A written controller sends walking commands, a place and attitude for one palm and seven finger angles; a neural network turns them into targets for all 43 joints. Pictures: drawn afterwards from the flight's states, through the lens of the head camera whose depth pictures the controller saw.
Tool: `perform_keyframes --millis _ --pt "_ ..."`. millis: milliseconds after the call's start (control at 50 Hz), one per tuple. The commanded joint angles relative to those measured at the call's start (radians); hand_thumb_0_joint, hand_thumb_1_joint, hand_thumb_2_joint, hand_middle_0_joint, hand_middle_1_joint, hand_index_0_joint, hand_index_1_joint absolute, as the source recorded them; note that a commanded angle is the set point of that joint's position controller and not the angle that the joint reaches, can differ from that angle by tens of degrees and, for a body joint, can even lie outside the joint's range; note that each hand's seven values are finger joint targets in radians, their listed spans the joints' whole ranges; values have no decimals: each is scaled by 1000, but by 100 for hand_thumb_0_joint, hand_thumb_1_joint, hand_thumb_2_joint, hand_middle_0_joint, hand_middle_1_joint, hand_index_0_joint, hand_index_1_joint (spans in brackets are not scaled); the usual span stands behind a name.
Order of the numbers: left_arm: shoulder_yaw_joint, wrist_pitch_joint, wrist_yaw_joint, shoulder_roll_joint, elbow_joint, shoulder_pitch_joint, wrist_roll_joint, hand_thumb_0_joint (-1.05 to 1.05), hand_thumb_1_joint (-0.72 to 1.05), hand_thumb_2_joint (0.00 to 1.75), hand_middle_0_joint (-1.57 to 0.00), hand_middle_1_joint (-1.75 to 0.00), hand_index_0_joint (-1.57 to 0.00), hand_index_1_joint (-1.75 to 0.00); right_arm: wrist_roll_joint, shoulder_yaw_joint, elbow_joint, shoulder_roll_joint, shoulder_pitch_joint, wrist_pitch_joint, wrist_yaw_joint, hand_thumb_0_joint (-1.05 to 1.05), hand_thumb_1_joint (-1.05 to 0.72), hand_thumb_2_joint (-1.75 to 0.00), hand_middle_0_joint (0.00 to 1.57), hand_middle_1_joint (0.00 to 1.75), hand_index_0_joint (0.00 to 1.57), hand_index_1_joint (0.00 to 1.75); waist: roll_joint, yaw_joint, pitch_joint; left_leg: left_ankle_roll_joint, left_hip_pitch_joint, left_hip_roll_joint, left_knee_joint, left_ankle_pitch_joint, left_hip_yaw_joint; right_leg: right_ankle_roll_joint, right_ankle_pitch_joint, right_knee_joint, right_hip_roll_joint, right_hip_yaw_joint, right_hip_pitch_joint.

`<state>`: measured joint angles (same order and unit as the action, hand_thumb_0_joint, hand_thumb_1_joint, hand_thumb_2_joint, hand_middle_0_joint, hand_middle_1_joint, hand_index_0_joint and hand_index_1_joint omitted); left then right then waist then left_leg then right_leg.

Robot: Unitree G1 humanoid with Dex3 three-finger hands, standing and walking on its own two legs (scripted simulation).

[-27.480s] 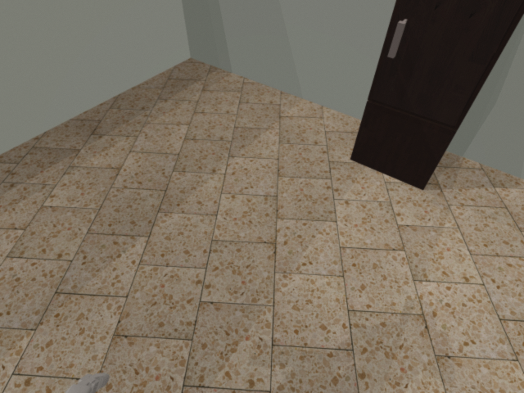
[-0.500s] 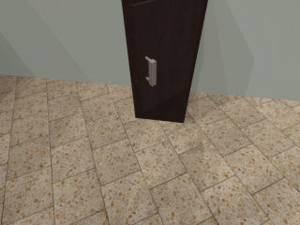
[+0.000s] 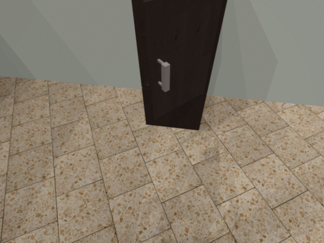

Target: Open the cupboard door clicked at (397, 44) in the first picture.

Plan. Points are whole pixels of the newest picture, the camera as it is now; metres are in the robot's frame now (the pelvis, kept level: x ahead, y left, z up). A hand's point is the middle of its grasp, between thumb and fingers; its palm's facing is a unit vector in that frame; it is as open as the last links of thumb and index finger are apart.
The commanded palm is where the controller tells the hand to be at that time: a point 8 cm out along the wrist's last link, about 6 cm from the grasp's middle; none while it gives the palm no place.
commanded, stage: look to check the result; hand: left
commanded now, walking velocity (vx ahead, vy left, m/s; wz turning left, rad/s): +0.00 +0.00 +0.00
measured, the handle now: (162, 75) +0.77 +0.04 -0.05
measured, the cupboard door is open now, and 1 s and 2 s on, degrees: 45 45 45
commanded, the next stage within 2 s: walk to a spot facing it in 0.74 s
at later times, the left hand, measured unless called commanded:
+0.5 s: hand out of the picture +0.08 +0.22 -0.16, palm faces -0.02 -0.95 -0.31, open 7.4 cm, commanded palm none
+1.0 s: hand out of the picture +0.10 +0.22 -0.16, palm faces -0.03 -0.94 -0.33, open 7.4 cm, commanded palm none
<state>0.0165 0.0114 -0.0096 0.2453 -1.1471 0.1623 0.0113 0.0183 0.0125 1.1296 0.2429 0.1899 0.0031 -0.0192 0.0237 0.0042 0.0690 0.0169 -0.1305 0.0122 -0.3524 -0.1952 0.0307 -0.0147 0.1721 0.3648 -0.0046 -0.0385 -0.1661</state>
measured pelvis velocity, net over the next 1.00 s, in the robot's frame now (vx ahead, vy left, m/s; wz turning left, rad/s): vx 0.02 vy -0.01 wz -0.03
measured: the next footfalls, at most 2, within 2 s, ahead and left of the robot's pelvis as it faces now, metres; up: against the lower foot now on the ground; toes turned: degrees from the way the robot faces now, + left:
left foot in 1.84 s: +0.12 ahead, +0.09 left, +0.00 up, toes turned -32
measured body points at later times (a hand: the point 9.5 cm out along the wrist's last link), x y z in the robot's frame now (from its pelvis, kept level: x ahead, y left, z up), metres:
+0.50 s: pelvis +0.01 -0.01 +0.00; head +0.03 -0.02 +0.45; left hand +0.09 +0.27 -0.13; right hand +0.07 -0.28 -0.15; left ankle +0.00 +0.11 -0.75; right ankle +0.02 -0.11 -0.75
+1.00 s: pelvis +0.02 -0.01 +0.00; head +0.05 -0.03 +0.45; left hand +0.10 +0.27 -0.13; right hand +0.08 -0.30 -0.15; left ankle +0.00 +0.11 -0.75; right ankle +0.02 -0.11 -0.75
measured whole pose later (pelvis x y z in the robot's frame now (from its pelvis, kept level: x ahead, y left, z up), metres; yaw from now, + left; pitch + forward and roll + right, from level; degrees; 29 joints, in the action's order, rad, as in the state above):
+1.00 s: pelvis +0.02 -0.01 +0.00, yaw -2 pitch -1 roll +0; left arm 0.02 0.00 -0.01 0.29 -1.12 0.11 0.01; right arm 0.02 0.01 1.11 0.30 0.13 0.00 -0.02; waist 0.02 0.00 0.06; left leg -0.01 -0.10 -0.02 -0.33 -0.22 0.05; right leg -0.04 0.19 0.35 0.03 -0.02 -0.14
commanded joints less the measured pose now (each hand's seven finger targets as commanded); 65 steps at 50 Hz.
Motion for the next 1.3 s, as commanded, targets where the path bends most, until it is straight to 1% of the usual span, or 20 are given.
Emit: perform_keyframes --millis 0,320,380,440,580,820,860,880,920,940,1020,1080,1120,1160,1180,1200,1220,1240,1260,1280 --pt "31 19 -14 173 55 -7 1 0 90 90 -20 -30 -20 -30 -2 24 -39 163 10 17 -5 0 -90 -90 20 30 20 30 -22 -1 -67 15 -3 -127 69 118 -107 -33 -94 -62 -114 104 34" --pt "31 23 -10 218 59 -55 1 0 90 90 -20 -30 -20 -30 1 23 -42 206 -46 19 0 0 -90 -90 20 30 20 30 -10 1 -76 7 23 -130 89 129 -107 -32 -114 -85 -120 114 53" --pt "30 24 -9 225 61 -62 0 0 90 90 -20 -30 -20 -30 1 22 -44 218 -47 20 0 0 -90 -90 20 30 20 30 -26 3 -87 6 32 -132 91 138 -108 -32 -126 -85 -119 117 60" --pt "31 25 -10 228 62 -69 0 0 90 90 -20 -30 -20 -30 0 23 -44 222 -54 19 0 0 -90 -90 20 30 20 30 -25 2 -71 6 29 -132 94 136 -105 -32 -130 -90 -121 117 56" --pt "31 29 -10 242 63 -71 -2 0 90 90 -20 -30 -20 -30 0 23 -43 233 -59 21 0 0 -90 -90 20 30 20 30 -31 3 -111 5 53 -134 86 177 -104 -35 -193 -83 -124 118 85" --pt "31 29 -10 254 67 -82 -1 0 90 90 -20 -30 -20 -30 -1 23 -44 245 -65 18 0 0 -90 -90 20 30 20 30 -32 4 -88 2 53 -136 91 165 -99 -35 -194 -97 -125 121 81" --pt "33 27 -9 257 70 -86 -1 0 90 90 -20 -30 -20 -30 0 25 -43 250 -66 20 -1 0 -90 -90 20 30 20 30 -13 4 -91 2 63 -139 90 169 -92 -37 -200 -94 -122 132 74" --pt "36 24 -8 257 75 -88 -1 0 90 90 -20 -30 -20 -30 1 27 -47 249 -54 18 -4 0 -90 -90 20 30 20 30 -24 7 -104 0 72 -144 72 181 -81 -39 -234 -80 -119 137 72" --pt "28 5 -13 183 73 -54 -1 0 90 90 -20 -30 -20 -30 2 16 -41 163 -7 7 -8 0 -90 -90 20 30 20 30 -28 12 -116 -13 76 -149 28 200 -44 -31 -300 -37 -120 142 55" --pt "26 -6 -14 161 73 -35 -2 0 90 90 -20 -30 -20 -30 2 13 -42 141 14 -1 -11 0 -90 -90 20 30 20 30 -22 11 -106 -18 68 -149 9 188 -28 -29 -312 -18 -117 153 39" --pt "45 -30 -8 176 120 -21 4 0 90 90 -20 -30 -20 -30 1 36 -88 163 33 -17 -22 0 -90 -90 20 30 20 30 -30 16 -88 -11 63 -169 -40 146 2 -34 -309 53 -94 178 -40" --pt "56 -45 3 163 166 -23 9 0 90 90 -20 -30 -20 -30 5 55 -125 184 32 -24 -28 0 -90 -90 20 30 20 30 13 16 -50 18 47 -222 -27 95 -28 -27 -218 146 -48 165 -138" --pt "60 -50 10 144 194 -16 10 0 90 90 -20 -30 -20 -30 8 67 -146 198 34 -22 -30 0 -90 -90 20 30 20 30 69 11 -56 59 42 -290 -3 102 -73 -17 -105 264 -11 135 -185" --pt "65 -60 17 116 221 -20 11 0 90 90 -20 -30 -20 -30 14 75 -159 203 27 -13 -30 0 -90 -90 20 30 20 30 148 1 -42 137 33 -394 33 243 -126 0 253 458 16 70 -239" --pt "68 -64 19 108 232 -18 10 0 90 90 -20 -30 -20 -30 16 76 -168 200 18 -10 -31 0 -90 -90 20 30 20 30 172 -2 -35 156 19 -417 24 299 -119 0 330 500 0 71 -244" --pt "71 -65 20 103 240 -7 11 0 90 90 -20 -30 -20 -30 16 77 -180 193 8 -8 -31 0 -90 -90 20 30 20 30 150 -9 -40 155 4 -422 -1 318 -96 -4 342 499 -16 78 -224" --pt "74 -63 23 95 242 22 11 0 90 90 -20 -30 -20 -30 17 78 -190 189 -20 -7 -32 0 -90 -90 20 30 20 30 135 -32 -36 132 -32 -402 -51 351 -56 -6 301 429 -27 69 -170" --pt "81 -58 26 94 230 85 13 0 90 90 -20 -30 -20 -30 16 78 -201 188 -53 -8 -32 0 -90 -90 20 30 20 30 95 -68 -50 86 -74 -356 -144 325 3 -9 180 309 -28 63 -75" --pt "95 -48 23 133 211 165 20 0 90 90 -20 -30 -20 -30 6 80 -218 173 -81 -16 -32 0 -90 -90 20 30 20 30 -57 -106 -73 12 -149 -237 -337 161 81 -27 -112 120 -59 152 18" --pt "117 -35 4 248 207 203 31 0 90 90 -20 -30 -20 -30 -9 72 -253 89 -63 -21 -28 0 -90 -90 20 30 20 30 -408 -100 -89 -65 -363 -43 -599 -358 142 -102 -385 -56 -309 555 110"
